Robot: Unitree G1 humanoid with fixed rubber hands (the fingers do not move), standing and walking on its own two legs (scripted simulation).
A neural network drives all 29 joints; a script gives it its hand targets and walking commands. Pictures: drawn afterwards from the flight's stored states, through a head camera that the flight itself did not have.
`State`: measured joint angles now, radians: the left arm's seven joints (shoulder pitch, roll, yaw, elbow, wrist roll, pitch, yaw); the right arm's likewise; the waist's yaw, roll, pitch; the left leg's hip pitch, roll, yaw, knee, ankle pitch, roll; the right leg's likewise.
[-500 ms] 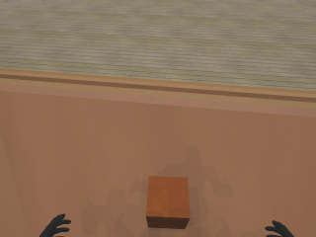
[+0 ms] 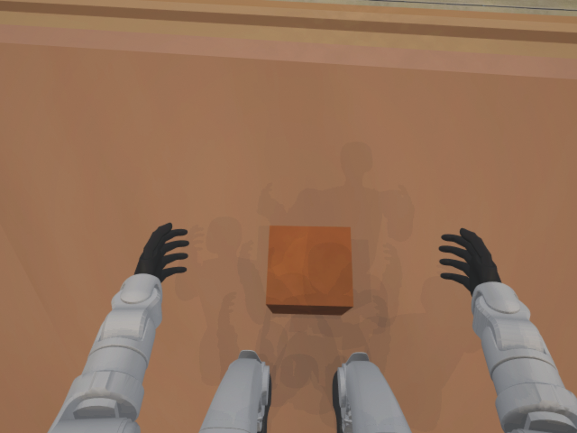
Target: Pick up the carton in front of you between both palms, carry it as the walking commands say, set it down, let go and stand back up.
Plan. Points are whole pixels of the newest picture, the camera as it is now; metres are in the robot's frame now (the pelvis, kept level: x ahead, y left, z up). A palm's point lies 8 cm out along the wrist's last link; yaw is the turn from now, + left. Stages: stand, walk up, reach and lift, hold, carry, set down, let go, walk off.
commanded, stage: reach and lift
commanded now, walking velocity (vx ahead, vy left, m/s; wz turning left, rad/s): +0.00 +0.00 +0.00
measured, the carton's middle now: (308, 273) +0.42 -0.01 -0.57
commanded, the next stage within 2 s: none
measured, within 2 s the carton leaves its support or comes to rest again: neither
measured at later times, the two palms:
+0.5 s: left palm (209, 219) +0.44 +0.18 -0.18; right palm (419, 223) +0.44 -0.20 -0.18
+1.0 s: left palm (230, 258) +0.43 +0.18 -0.42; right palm (390, 262) +0.42 -0.21 -0.41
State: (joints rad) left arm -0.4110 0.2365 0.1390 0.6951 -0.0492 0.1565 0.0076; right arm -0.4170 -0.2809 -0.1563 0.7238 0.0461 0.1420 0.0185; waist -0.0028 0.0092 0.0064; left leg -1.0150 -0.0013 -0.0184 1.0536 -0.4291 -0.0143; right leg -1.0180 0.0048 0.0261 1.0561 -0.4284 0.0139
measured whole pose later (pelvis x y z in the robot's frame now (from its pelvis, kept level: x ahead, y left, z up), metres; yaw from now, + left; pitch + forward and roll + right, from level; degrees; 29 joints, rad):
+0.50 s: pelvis -0.05 -0.01 -0.07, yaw +1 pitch +44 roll +1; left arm -1.10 0.21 0.33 0.97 0.04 0.10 0.03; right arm -1.09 -0.22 -0.33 0.95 -0.05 0.10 -0.03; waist -0.01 0.01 -0.07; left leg -1.65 -0.01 -0.04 1.22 -0.34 -0.04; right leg -1.66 0.02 0.03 1.23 -0.34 0.01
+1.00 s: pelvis -0.08 +0.00 -0.26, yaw +0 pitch +46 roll +0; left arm -1.16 0.29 0.12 0.93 -0.17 0.06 0.13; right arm -1.16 -0.34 -0.16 0.98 0.18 0.04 -0.07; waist -0.02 0.01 0.06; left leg -2.24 -0.05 -0.04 1.95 -0.52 -0.04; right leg -2.23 0.03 0.04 1.95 -0.53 0.05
